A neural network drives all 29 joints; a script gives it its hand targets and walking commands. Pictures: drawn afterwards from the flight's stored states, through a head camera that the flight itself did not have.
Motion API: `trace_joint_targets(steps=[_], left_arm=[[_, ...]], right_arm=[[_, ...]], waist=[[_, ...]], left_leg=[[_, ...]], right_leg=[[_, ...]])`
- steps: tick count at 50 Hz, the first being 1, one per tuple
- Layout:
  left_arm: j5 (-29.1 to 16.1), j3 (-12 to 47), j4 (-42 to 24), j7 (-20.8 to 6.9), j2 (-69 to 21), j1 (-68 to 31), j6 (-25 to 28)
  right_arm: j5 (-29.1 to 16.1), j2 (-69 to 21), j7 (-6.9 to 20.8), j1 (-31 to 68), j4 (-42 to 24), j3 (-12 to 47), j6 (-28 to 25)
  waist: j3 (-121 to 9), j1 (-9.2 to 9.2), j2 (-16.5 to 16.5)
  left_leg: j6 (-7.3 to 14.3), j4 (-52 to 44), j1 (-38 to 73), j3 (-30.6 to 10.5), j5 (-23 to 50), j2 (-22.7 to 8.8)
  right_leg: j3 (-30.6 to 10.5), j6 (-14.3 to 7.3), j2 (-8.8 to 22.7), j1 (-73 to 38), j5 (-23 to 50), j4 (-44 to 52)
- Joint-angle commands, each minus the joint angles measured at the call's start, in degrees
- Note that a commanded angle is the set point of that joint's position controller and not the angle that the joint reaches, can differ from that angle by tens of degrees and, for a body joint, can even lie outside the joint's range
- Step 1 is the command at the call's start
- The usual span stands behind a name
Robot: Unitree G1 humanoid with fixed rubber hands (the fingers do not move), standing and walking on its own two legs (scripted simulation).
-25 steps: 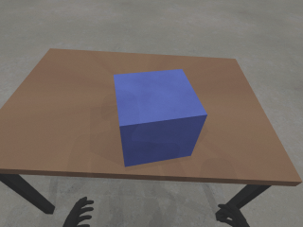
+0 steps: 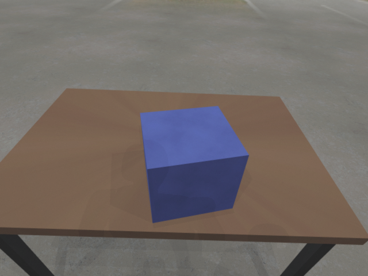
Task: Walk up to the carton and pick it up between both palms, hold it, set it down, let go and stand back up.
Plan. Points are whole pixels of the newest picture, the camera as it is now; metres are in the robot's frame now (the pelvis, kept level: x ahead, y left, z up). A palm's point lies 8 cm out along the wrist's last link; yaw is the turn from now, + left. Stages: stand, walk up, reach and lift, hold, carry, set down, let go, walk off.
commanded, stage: stand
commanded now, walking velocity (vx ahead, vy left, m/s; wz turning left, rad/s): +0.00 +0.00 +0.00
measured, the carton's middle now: (187, 161) +0.45 +0.01 +0.01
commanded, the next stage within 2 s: none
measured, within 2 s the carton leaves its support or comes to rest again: neither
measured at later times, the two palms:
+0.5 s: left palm out of the picture -0.06 +0.27 -0.14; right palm out of the picture -0.08 -0.22 -0.12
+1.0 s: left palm out of the picture -0.23 +0.26 -0.15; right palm out of the picture -0.13 -0.23 -0.15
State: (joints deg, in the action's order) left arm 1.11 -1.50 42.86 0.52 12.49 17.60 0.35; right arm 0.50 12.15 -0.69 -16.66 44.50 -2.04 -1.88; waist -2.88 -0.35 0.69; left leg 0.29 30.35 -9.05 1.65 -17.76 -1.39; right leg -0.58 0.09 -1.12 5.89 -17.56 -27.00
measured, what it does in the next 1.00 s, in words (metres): walks backwards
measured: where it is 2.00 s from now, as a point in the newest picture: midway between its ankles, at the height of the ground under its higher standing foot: outside the picture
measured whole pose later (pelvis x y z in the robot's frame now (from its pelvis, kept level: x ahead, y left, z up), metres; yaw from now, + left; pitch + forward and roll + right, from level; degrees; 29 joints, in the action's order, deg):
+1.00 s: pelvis -0.15 +0.02 -0.02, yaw +3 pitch -5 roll +0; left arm 2.8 -3.6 57.5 0.7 10.4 27.2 -0.9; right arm 1.7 12.3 -2.3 -20.9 53.0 -5.2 2.9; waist 0.7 -1.1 -0.2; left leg 2.9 33.6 -23.5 6.6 -12.3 -0.4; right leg -0.8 -0.6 0.0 22.2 -25.1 -48.3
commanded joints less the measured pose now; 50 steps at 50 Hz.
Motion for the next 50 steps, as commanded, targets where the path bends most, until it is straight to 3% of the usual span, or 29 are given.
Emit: trace_joint_targets(steps=[1, 11, 24, 29, 33, 38, 41, 44, 45, 46, 47, 48, 49, 50], left_arm=[[-0.2, -1.9, -3.8, 0.2, 7.5, -1.9, 2.4], [-0.2, -1.2, 3.0, 0.6, 8.0, 1.6, 2.1], [0.2, -0.5, 9.8, 0.2, 6.0, 7.4, 0.8], [0.4, -0.9, 11.5, 0.3, 5.8, 10.1, 0.6], [0.3, -1.0, 12.2, 0.5, 5.3, 11.4, 0.6], [0.4, -2.1, 12.6, 0.7, 6.0, 13.3, -0.1], [0.3, -2.5, 13.1, 0.8, 5.2, 14.4, -0.5], [0.7, -2.4, 14.9, 0.8, 2.3, 19.5, -0.6], [1.3, -2.9, 15.8, 0.7, 1.8, 22.4, -1.0], [2.0, -3.4, 17.1, 0.4, 1.2, 25.7, -1.7], [2.5, -4.0, 18.0, 0.1, 0.6, 29.5, -2.4], [2.9, -4.5, 18.7, -0.1, 0.6, 33.0, -3.0], [3.2, -4.8, 19.0, -0.1, 0.4, 35.4, -3.4], [3.0, -5.1, 19.3, 0.0, 1.1, 36.1, -3.6]], right_arm=[[-0.1, 8.4, -0.6, -1.2, -5.7, -2.2, -1.3], [-0.4, 9.5, -1.0, -6.6, -2.2, -1.6, -1.4], [-0.7, 10.4, -1.2, -9.0, 1.6, -2.1, 0.3], [-0.4, 10.4, -1.1, -10.0, 3.0, -2.7, 1.1], [-0.1, 9.7, -1.3, -10.4, 3.7, -3.0, 1.3], [0.3, 9.9, -1.3, -10.8, 4.4, -4.0, 2.2], [0.5, 9.8, -1.4, -9.7, 4.3, -4.7, 2.6], [1.1, 10.3, -1.9, -5.6, 3.9, -5.2, 2.7], [1.2, 11.0, -2.1, -3.9, 3.4, -5.8, 3.0], [1.5, 11.9, -2.4, -1.1, 3.1, -6.3, 3.3], [1.7, 12.6, -2.7, 3.3, 2.2, -6.8, 3.7], [1.7, 12.3, -2.9, 7.6, 1.4, -6.9, 4.1], [1.4, 11.2, -2.8, 10.9, 1.2, -6.5, 4.5], [0.6, 8.4, -2.4, 12.0, 1.4, -5.7, 5.0]], waist=[[7.9, 0.78, -1.1], [7.5, 0.47, -1.1], [12.6, -0.35, -3.6], [14.0, -0.18, -2.9], [13.1, 0.05, -1.7], [11.7, -0.06, -0.2], [10.7, -0.54, -0.9], [5.6, -2.70, -5.6], [3.7, -3.47, -6.8], [2.5, -4.87, -8.4], [2.0, -7.42, -10.5], [1.7, -10.00, -10.3], [3.1, -12.57, -6.9], [6.9, -13.44, 1.5]], left_leg=[[1.0, -5.6, -3.4, -4.7, 20.4, -4.8], [1.0, -10.3, -4.7, -5.9, 10.0, -4.1], [1.7, -18.9, -16.5, -11.1, -21.2, -5.4], [1.5, -18.9, -18.1, -10.8, -25.1, -4.9], [1.2, -17.5, -16.2, -10.2, -22.0, -4.7], [0.4, -14.8, -16.9, -8.0, -26.1, -3.6], [0.0, -14.0, -17.6, -7.7, -26.7, -3.9], [1.0, -16.6, -22.3, -8.3, -25.2, -7.2], [2.1, -19.1, -27.6, -8.2, -27.4, -8.9], [4.0, -21.6, -35.4, -7.7, -30.1, -11.3], [4.5, -22.8, -43.9, -7.4, -32.2, -13.2], [2.9, -20.8, -50.3, -5.5, -33.0, -12.8], [-0.1, -13.9, -55.5, -3.1, -35.3, -11.5], [-3.5, 2.6, -52.8, 2.0, -35.0, -6.1]], right_leg=[[-5.1, -0.7, 6.2, 5.0, 22.0, 6.0], [-5.0, -0.1, 5.7, 3.4, 9.1, 7.9], [-3.7, 0.6, 3.4, 6.7, -5.4, 4.5], [-4.1, 0.7, 2.9, 10.5, -9.9, 4.2], [-4.3, 0.6, 2.7, 12.4, -9.0, 3.7], [-5.5, 0.0, 2.5, 16.0, -18.6, 3.5], [-3.9, -0.3, 1.2, 16.4, -17.1, 0.3], [2.3, -0.3, -1.8, 6.1, -5.6, -13.6], [4.3, -0.5, -3.1, 1.2, -6.2, -22.1], [7.0, -0.4, -3.5, -4.7, -7.1, -32.1], [6.3, -1.2, -2.2, -10.7, -9.4, -38.1], [4.6, -2.4, -0.6, -15.9, -10.8, -37.9], [1.1, -3.8, 2.1, -18.3, -12.6, -31.2], [-7.0, -6.0, 5.2, -9.1, -22.1, -16.9]])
